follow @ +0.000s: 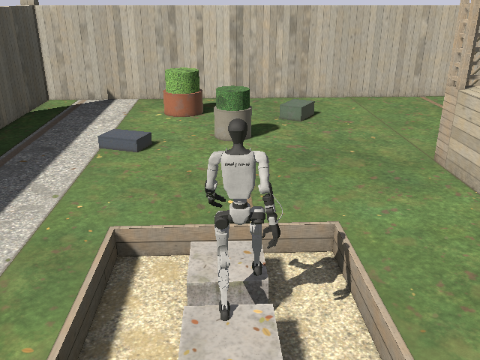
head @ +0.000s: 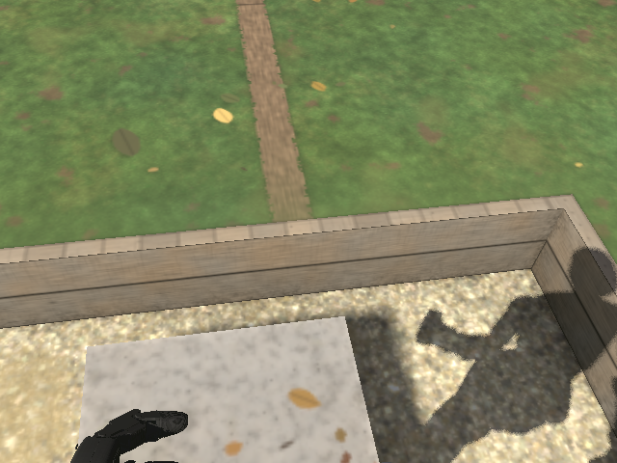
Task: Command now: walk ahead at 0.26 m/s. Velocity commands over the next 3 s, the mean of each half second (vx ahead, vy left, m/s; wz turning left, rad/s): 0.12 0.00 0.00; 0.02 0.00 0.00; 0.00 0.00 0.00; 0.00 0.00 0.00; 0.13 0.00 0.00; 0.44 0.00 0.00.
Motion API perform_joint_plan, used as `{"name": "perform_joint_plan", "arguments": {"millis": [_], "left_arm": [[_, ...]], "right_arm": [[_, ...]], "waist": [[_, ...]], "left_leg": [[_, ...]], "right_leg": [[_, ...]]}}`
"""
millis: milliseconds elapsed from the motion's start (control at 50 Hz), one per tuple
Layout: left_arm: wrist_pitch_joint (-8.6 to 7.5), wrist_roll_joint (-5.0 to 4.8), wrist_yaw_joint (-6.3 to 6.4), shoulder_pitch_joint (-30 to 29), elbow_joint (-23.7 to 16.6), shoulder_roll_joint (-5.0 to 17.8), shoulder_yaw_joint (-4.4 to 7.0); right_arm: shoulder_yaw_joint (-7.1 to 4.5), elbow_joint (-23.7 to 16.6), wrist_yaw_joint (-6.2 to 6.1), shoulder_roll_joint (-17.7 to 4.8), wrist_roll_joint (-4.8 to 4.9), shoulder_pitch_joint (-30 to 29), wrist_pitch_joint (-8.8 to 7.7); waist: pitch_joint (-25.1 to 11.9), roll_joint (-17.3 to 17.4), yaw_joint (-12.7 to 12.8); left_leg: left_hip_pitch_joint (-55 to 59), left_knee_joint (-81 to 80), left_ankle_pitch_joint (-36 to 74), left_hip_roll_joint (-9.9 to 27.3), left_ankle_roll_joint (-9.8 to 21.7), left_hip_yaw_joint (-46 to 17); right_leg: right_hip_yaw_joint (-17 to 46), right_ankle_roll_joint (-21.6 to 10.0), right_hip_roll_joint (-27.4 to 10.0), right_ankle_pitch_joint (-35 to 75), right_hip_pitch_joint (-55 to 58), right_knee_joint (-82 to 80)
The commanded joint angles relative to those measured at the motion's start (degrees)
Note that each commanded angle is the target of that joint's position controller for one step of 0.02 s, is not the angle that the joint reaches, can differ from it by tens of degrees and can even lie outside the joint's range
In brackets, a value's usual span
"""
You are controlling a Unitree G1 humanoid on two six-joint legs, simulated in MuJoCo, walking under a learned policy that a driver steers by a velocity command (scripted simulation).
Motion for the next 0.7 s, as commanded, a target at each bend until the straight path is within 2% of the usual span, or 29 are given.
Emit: {"name": "perform_joint_plan", "arguments": {"millis": [20, 40, 60, 80, 100, 120, 140, 160, 180, 200, 220, 240, 260, 280, 300, 320, 340, 360, 380, 400, 420, 460, 500, 520, 540, 560, 600, 680, 700], "left_arm": [[-0.71, 0.30, -0.68, -9.0, -8.0, -0.6, -0.78], [-2.28, 2.73, -0.34, -8.7, -8.8, 0.0, -0.55], [-3.77, 3.57, 0.08, -4.7, -7.6, 3.6, 0.93], [-4.18, 4.14, 0.98, 4.7, -5.0, 7.0, 2.50], [-3.38, 4.81, 2.67, 19.2, -0.7, 11.9, 4.04], [-2.95, 6.49, 2.28, 31.4, 4.2, 12.0, 3.44], [-1.88, 7.27, 2.95, 29.8, 2.7, 7.9, 2.93], [-1.57, 5.94, 2.78, 22.4, 2.2, 3.4, 1.24], [-2.62, 2.52, 3.35, 22.0, 3.1, 7.7, 2.38], [-3.20, 2.24, 3.60, 19.2, 4.0, 6.5, 1.81], [-3.05, 1.75, 3.62, 17.5, 5.5, 5.7, 1.74], [-2.75, 2.04, 3.80, 17.3, 6.9, 2.8, 1.19], [-1.99, 2.31, 4.11, 18.6, 8.1, -0.7, -0.16], [-1.54, 2.94, 4.21, 17.4, 8.4, -2.6, -1.14], [-0.84, 3.17, 4.45, 14.7, 8.2, -1.6, -1.12], [-0.27, 3.37, 4.74, 14.7, 8.0, -1.6, -1.43], [0.99, 3.60, 5.39, 14.1, 8.2, -2.0, -1.55], [1.66, 3.13, 5.65, 12.4, 7.5, -0.8, -1.12], [1.12, 4.24, 5.83, 12.1, 6.5, 2.2, -0.16], [-0.03, 5.07, 5.96, 14.5, 7.4, 5.5, 0.59], [-0.59, 4.35, 6.11, 15.0, 7.7, 7.8, 1.28], [-0.18, 2.54, 5.89, 16.5, 9.6, 5.8, 0.76], [1.02, 2.02, 5.40, 18.3, 11.0, 5.6, 0.71], [1.73, 2.53, 5.22, 18.5, 11.6, 6.3, 0.87], [2.20, 2.78, 5.13, 18.4, 11.6, 5.7, 0.78], [2.47, 3.48, 4.83, 22.2, 12.8, 1.3, -0.11], [3.37, 3.71, 5.06, 21.4, 13.7, 1.9, -0.47], [4.37, 3.01, 5.47, 21.3, 16.2, 3.8, -0.78], [4.97, 3.17, 5.50, 20.0, 16.2, 3.6, -1.05]], "right_arm": [[-2.28, -5.4, -0.63, -12.8, 1.59, -5.4, 0.35], [-2.26, -4.9, -0.90, -12.4, 1.06, -6.5, -0.23], [-2.49, -4.4, -0.61, -11.9, 0.54, -5.5, -0.54], [-2.76, -4.0, -0.23, -13.2, -0.06, -6.0, -0.76], [-2.71, -6.2, 0.14, -13.2, -1.67, -9.8, -1.12], [1.51, -5.6, 0.08, 1.8, -0.95, 2.6, -0.12], [0.45, -4.9, -0.18, -4.2, 0.10, -1.6, 0.53], [-0.44, -5.6, -0.04, -5.8, 0.39, -5.1, 1.92], [-1.92, -8.0, -0.31, -11.0, 0.32, -15.9, 1.26], [-3.09, -8.0, -0.19, -12.2, 0.39, -14.5, 0.92], [-3.20, -6.9, -0.07, -10.2, 1.08, -14.2, 1.61], [-3.02, -7.7, 0.13, -8.9, 1.45, -15.1, 2.17], [-2.48, -7.4, 0.35, -6.0, 1.43, -14.0, 3.15], [-2.15, -7.7, 0.49, -5.0, 1.97, -14.2, 3.78], [-1.64, -9.3, 0.58, -4.2, 1.41, -15.8, 4.19], [-1.29, -10.9, 0.70, -4.3, 0.81, -18.5, 4.37], [0.18, -13.0, 0.00, -1.1, -0.67, -21.2, 4.66], [1.11, -15.0, -0.33, -1.1, -1.98, -26.0, 4.49], [1.23, -13.6, -0.07, -2.2, -2.39, -27.2, 4.52], [0.78, -11.7, -0.39, -4.4, -2.69, -25.5, 4.70], [0.40, -10.8, -0.73, -6.4, -2.60, -24.3, 4.87], [-0.04, -10.3, -1.30, -8.3, -2.84, -26.1, 4.64], [-0.89, -10.0, -1.83, -10.5, -2.53, -28.2, 4.86], [-1.21, -10.3, -1.70, -11.7, -2.99, -27.3, 5.17], [-1.15, -10.1, -1.53, -12.1, -3.09, -26.1, 5.42], [-1.89, -8.8, -1.67, -13.6, -2.63, -26.1, 6.06], [-0.87, -8.4, -1.45, -7.6, -2.35, -26.4, 6.18], [-0.60, -8.4, -1.05, -6.6, -1.92, -26.6, 5.72], [-0.62, -7.4, -0.88, -7.1, -1.19, -25.4, 5.78]], "waist": [[4.6, 2.8, 3.8], [6.4, 7.8, 6.5], [4.7, 8.4, 8.7], [-0.4, 14.5, 13.4], [-9.5, 14.7, 17.9], [-32.2, -1.6, 13.6], [-37.2, 7.4, 14.6], [-27.6, 6.9, 11.8], [-16.2, 8.9, 13.6], [-13.7, 9.4, 9.7], [-7.3, 4.8, 7.2], [-6.1, 3.4, 5.9], [-6.0, 0.2, 4.8], [-5.2, 0.3, 3.3], [-4.4, 0.9, 1.4], [-3.8, 0.1, 1.6], [-3.9, -0.1, 1.2], [-2.0, -1.6, 2.1], [-4.4, -1.3, 4.1], [-7.0, -2.3, 4.1], [-7.7, -2.6, 4.0], [-6.3, -3.2, 5.0], [-3.6, -1.2, 6.1], [-3.6, -1.6, 6.2], [-3.8, 0.6, 6.5], [-3.7, 10.9, 10.1], [-4.7, 11.6, 9.4], [-7.4, 5.6, 8.6], [-7.1, 5.4, 8.3]], "left_leg": [[-34.7, -25.7, 26.5, 11.3, 7.2, -8.7], [-31.5, -24.6, 42.3, 9.4, 3.9, -5.8], [-21.7, -16.1, 55.7, 7.4, 2.8, -4.0], [-14.8, -4.6, 63.7, 6.4, 2.4, -3.8], [-19.6, 11.7, 55.6, 4.4, 2.0, -3.5], [-33.9, 34.2, 5.9, -1.2, -3.3, -11.6], [-25.5, 37.3, 9.6, -1.8, -1.7, -21.0], [-27.8, 37.9, 9.5, 0.6, -2.9, -19.4], [-31.5, 39.4, 12.0, -0.8, -0.1, -15.2], [-31.9, 37.9, 15.4, 1.0, 0.5, -15.2], [-31.5, 42.0, 12.9, 1.4, 0.9, -11.9], [-30.7, 40.3, 14.4, 1.8, 1.0, -12.8], [-32.0, 44.4, 13.0, 1.7, 0.9, -12.1], [-31.8, 43.2, 14.4, 2.1, 0.8, -12.8], [-31.7, 37.0, 20.8, 3.1, 0.4, -14.0], [-31.3, 32.1, 24.1, 2.8, -0.4, -13.4], [-29.5, 19.6, 24.2, 4.0, -1.9, -10.6], [-25.3, 8.9, 25.4, 2.0, -2.9, -8.0], [-19.6, 3.8, 26.8, 1.8, -2.5, -6.9], [-16.3, 4.1, 29.6, 2.5, -2.7, -7.8], [-15.8, 1.1, 29.1, 2.8, -2.6, -8.4], [-15.3, -7.9, 30.3, 2.7, -1.2, -7.9], [-12.2, -16.3, 33.6, 3.0, 1.0, -8.0], [-9.8, -17.1, 34.9, 3.8, 2.6, -8.6], [-7.3, -17.9, 38.5, 5.3, 3.9, -9.7], [-9.1, -17.9, 33.8, 5.8, 6.6, -12.5], [-9.6, -20.5, 31.0, 5.4, 7.9, -14.8], [-6.3, -17.8, 42.3, 2.5, 6.0, -12.1], [-6.5, -17.7, 45.6, 2.3, 5.3, -11.6]], "right_leg": [[-9.7, -0.7, 6.0, 7.7, 38.9, -10.1], [-11.5, -2.8, 7.6, 7.0, 40.6, -12.3], [-12.4, -4.6, 8.4, -0.8, 40.2, -19.9], [-8.2, -7.0, 5.7, 1.6, 45.5, -25.4], [2.8, -8.5, -5.7, 30.1, 61.0, -20.9], [31.8, -25.1, -29.1, 40.7, 86.0, -19.1], [39.5, -22.0, -23.8, 28.6, 77.2, -25.2], [32.2, -20.4, -21.0, 18.5, 68.9, -28.2], [26.3, -16.7, -18.0, 20.8, 59.1, -34.7], [20.0, -15.3, -16.3, 22.8, 55.0, -35.9], [14.5, -13.7, -13.9, 21.9, 46.5, -39.6], [11.6, -12.3, -11.3, 15.9, 42.7, -40.7], [10.8, -11.6, -11.0, 10.2, 41.8, -42.1], [9.3, -11.2, -10.4, 6.1, 38.1, -43.2], [6.8, -10.5, -8.4, 0.7, 33.5, -40.9], [6.1, -10.4, -7.1, -1.8, 30.6, -41.7], [3.8, -10.7, -5.1, -6.9, 28.9, -41.1], [1.7, -9.0, -3.0, -6.4, 25.5, -41.3], [2.7, -8.6, -5.0, -0.2, 24.5, -42.0], [4.2, -8.5, -7.5, 5.2, 25.9, -41.9], [4.6, -8.5, -8.3, 3.2, 28.7, -41.6], [5.7, -7.3, -7.1, -9.9, 32.6, -41.1], [6.7, -5.2, -5.2, -20.0, 32.7, -39.6], [6.2, -5.0, -4.3, -18.2, 31.4, -37.5], [4.5, -4.4, -2.6, -16.0, 30.1, -34.2], [-0.6, -2.2, 1.6, -17.3, 28.3, -33.0], [-1.9, 0.1, 1.3, -16.2, 30.4, -30.0], [-1.5, 1.4, -0.1, -11.4, 34.9, -32.0], [-1.4, 1.4, -0.4, -9.3, 36.8, -31.6]]}}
